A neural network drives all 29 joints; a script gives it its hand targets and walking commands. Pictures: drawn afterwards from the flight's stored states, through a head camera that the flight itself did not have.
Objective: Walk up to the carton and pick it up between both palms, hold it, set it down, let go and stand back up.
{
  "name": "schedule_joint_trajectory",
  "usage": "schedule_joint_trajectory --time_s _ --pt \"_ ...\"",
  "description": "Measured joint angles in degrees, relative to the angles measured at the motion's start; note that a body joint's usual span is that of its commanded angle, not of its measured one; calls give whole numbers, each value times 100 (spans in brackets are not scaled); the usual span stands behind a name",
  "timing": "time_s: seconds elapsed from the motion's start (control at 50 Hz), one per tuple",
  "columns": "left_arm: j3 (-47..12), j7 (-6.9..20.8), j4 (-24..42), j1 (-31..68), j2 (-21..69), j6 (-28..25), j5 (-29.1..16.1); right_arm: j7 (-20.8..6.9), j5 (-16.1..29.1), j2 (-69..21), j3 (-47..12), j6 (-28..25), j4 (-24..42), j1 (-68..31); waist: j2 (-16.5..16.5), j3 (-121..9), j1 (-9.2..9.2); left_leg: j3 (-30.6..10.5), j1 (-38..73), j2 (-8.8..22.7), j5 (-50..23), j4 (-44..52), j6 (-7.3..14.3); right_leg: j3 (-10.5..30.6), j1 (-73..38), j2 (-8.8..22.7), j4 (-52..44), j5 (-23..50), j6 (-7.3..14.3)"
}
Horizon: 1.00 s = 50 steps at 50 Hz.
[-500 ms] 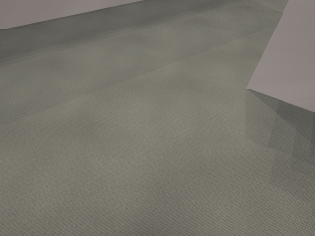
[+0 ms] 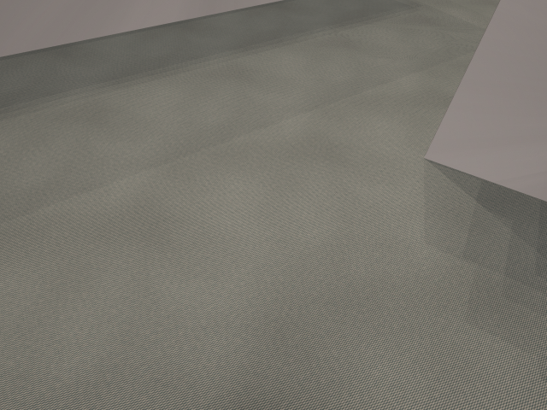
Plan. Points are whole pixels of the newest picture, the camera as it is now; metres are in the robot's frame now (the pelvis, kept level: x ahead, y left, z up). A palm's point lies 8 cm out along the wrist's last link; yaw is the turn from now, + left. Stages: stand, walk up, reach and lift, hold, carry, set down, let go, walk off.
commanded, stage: stand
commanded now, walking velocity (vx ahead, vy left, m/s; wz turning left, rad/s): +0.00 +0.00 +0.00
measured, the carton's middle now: out of the picture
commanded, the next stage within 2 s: walk up in 0.68 s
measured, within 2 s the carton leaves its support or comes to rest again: neither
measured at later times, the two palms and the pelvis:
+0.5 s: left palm out of the picture -0.03 +0.20 -0.15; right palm out of the picture -0.02 -0.19 -0.15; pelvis -0.01 +0.01 +0.00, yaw +0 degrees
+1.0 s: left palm out of the picture +0.03 +0.23 -0.15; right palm out of the picture -0.02 -0.22 -0.14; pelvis -0.01 +0.00 -0.01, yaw -9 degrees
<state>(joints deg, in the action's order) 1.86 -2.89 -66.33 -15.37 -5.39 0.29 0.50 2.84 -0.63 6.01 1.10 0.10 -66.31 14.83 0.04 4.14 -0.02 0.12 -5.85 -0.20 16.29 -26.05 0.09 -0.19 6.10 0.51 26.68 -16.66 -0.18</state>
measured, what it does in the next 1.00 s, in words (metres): lifts its right foot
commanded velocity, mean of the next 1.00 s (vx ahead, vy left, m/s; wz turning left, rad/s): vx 0.00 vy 0.00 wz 0.00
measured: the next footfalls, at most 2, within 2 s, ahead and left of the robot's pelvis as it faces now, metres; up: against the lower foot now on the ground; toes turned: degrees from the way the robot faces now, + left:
right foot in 1.24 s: +0.14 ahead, -0.26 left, +0.00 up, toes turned -30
left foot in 1.70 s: +0.37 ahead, -0.21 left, +0.00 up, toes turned -30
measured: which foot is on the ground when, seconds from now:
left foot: down 0.00-1.00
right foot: down 0.00-0.86, up 0.88-1.00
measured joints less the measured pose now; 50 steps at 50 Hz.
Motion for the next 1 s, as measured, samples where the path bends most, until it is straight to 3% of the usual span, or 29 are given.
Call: schedule_joint_trajectory --time_s 0.86,0.92,1.0 --pt "-107 20 -254 -28 42 -2 19 -1 0 -91 -44 -60 -64 136 32 -58 -4 21 -142 -116 -122 55 127 12 108 130 -107 142 -136" --pt "9 234 207 -237 -102 191 79 85 -193 -77 54 -107 407 226 209 -137 -91 417 -227 -79 -11 -30 143 100 973 144 1544 -839 -90" --pt "181 489 735 -139 -580 348 212 184 -295 -85 153 -289 947 256 552 -177 14 940 -109 -4 57 44 41 -143 2174 444 3447 -778 -268"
